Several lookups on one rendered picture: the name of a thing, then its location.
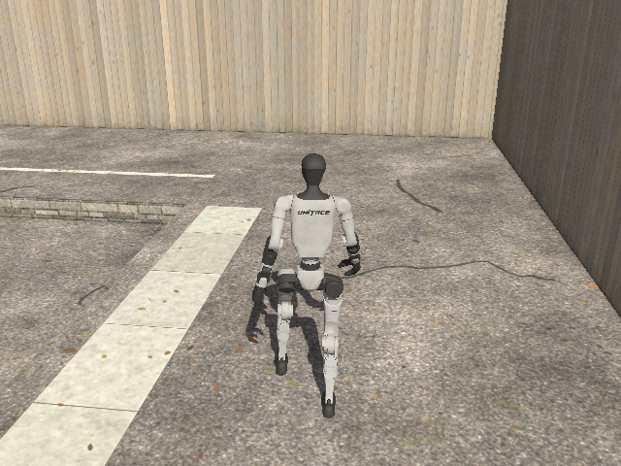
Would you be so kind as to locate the humanoid robot head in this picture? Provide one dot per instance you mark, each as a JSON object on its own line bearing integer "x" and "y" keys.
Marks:
{"x": 313, "y": 168}

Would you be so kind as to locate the robot left forearm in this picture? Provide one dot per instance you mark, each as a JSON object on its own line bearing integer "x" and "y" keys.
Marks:
{"x": 267, "y": 265}

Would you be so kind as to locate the robot right foot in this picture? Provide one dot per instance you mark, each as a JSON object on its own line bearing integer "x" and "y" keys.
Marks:
{"x": 328, "y": 409}

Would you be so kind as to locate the robot right hand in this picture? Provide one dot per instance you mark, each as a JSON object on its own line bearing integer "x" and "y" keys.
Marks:
{"x": 353, "y": 271}

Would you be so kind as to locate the robot right forearm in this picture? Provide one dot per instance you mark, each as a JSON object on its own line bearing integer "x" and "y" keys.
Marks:
{"x": 354, "y": 252}

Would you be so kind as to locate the right robot upper arm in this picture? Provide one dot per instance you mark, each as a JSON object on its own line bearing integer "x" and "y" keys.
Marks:
{"x": 347, "y": 221}

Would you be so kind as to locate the left robot upper arm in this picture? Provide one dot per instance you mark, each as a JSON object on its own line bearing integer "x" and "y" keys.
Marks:
{"x": 282, "y": 205}

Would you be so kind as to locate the robot left hand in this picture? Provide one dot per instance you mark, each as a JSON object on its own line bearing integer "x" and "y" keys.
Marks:
{"x": 257, "y": 296}

